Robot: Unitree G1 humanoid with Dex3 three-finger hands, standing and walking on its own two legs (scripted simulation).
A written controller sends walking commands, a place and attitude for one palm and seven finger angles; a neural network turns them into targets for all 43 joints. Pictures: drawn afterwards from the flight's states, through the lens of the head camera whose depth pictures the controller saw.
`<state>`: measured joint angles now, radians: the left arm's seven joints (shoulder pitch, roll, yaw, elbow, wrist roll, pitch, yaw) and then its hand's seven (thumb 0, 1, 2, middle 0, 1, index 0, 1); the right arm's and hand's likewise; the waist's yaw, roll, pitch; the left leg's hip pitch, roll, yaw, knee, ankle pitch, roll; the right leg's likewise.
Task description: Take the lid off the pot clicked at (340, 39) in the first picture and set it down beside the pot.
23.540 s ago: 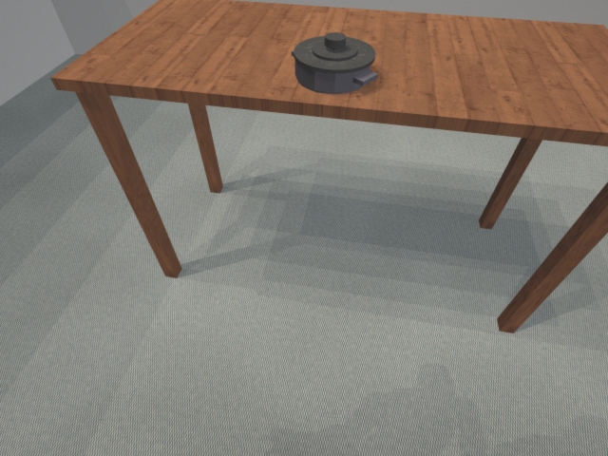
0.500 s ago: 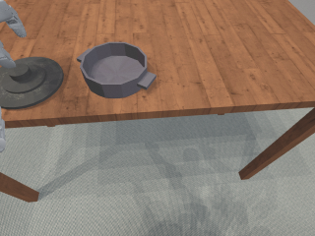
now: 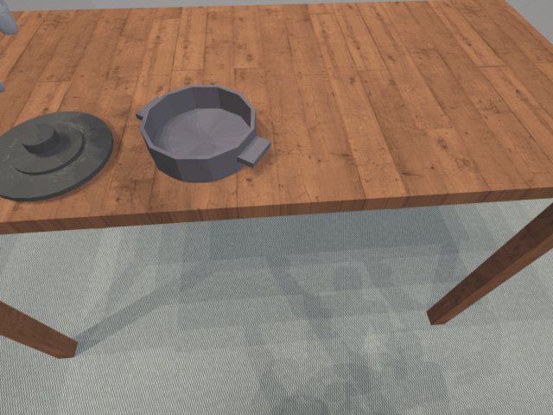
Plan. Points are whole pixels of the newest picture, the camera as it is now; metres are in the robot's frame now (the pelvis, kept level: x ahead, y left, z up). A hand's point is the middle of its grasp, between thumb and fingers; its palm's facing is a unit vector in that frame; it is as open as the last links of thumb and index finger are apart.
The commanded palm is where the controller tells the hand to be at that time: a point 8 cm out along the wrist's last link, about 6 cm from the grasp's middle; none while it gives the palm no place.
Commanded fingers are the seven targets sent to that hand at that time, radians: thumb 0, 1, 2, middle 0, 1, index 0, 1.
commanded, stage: raise the empty hand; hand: left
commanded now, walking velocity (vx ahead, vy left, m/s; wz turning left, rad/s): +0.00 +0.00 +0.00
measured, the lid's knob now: (40, 138) +0.51 +0.32 +0.12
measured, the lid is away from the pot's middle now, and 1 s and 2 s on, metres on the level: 0.23 0.23 0.23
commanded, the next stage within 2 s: draw the hand back to the body in 0.16 s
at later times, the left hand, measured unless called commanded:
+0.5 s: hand out of the picture +0.48 +0.30 +0.28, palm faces -0.20 -0.06 -0.98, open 11.1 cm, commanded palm +0.44 +0.31 +0.34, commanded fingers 0.00 -0.12 0.87 -0.46 -0.64 -0.46 -0.64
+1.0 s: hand out of the picture +0.42 +0.24 +0.31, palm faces +0.35 -0.87 -0.34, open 10.9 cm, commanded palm +0.36 +0.29 +0.33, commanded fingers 0.00 0.08 0.88 -0.41 -0.57 -0.41 -0.57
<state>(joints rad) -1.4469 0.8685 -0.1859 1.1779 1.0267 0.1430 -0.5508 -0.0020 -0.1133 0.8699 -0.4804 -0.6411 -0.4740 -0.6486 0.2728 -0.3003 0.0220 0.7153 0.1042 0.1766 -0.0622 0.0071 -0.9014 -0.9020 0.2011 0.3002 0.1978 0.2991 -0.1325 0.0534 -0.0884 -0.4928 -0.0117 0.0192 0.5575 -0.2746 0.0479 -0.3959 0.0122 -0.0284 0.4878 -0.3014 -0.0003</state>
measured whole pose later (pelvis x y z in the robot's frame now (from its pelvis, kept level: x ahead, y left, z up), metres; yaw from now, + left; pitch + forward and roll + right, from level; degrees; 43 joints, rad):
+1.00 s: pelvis -0.01 -0.01 +0.01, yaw +0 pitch +2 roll -1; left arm -0.82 0.61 0.29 0.50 0.05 -0.05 -0.05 0.00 -0.09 0.87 -0.48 -0.63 -0.47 -0.64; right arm 0.24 -0.24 0.06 0.59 0.06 0.05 -0.04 0.01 -0.90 -0.90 0.20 0.30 0.20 0.30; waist -0.03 0.02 0.01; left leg -0.26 0.00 0.03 0.47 -0.24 0.03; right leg -0.18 0.02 -0.02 0.42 -0.27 -0.02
